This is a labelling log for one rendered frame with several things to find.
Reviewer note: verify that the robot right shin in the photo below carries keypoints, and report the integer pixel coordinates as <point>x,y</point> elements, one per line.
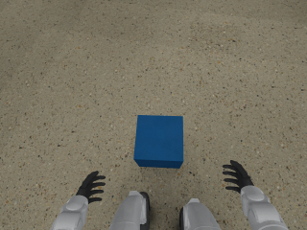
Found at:
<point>191,200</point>

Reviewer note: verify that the carton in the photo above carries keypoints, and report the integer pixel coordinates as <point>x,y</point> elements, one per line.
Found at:
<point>159,141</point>

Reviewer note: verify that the left robot hand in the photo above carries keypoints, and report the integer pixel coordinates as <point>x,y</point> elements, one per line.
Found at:
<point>87,185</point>

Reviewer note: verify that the right robot thigh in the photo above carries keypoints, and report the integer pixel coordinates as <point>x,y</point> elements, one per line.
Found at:
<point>196,216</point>

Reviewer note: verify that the robot left forearm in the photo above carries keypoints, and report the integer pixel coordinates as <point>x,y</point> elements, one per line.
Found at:
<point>72,214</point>

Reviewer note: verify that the right robot hand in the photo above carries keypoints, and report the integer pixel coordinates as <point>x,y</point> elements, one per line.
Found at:
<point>240,173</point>

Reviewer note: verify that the robot right forearm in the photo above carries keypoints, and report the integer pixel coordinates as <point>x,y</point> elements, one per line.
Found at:
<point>261,214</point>

